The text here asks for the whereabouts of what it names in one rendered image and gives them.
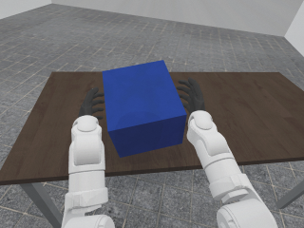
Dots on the table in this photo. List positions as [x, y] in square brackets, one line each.
[260, 115]

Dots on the right robot upper arm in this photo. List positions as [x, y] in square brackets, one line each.
[249, 213]

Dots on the carton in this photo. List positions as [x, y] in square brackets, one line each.
[143, 109]

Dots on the robot right forearm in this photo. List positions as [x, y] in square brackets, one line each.
[227, 183]

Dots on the robot right hand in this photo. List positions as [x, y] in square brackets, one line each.
[195, 99]

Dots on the left robot upper arm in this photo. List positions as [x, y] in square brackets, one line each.
[94, 221]

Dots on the robot left hand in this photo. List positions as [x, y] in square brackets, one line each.
[86, 107]

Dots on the robot left forearm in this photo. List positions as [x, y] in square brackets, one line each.
[86, 169]

